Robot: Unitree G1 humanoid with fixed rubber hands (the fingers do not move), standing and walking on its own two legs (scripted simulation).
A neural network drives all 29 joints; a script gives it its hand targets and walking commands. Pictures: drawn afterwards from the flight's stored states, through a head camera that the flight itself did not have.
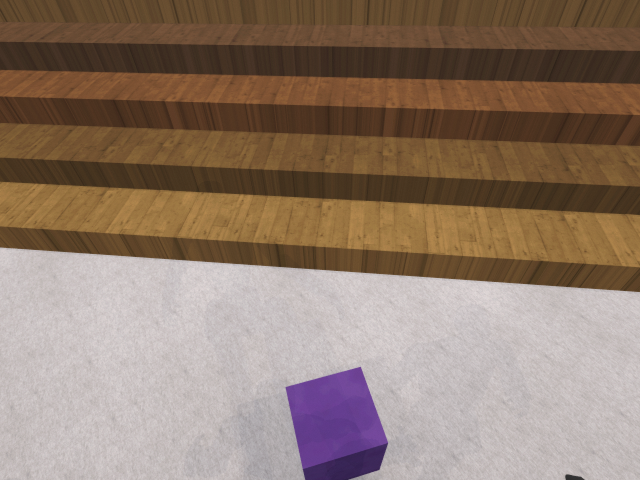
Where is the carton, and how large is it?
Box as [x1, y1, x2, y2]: [286, 367, 387, 479]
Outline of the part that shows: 360,367 286,387 305,479 348,479 379,469 387,441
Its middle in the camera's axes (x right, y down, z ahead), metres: +0.04 +0.51 +1.07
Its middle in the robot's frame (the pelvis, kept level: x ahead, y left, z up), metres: +0.41 +0.00 -0.66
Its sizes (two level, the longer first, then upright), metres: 0.210 0.200 0.250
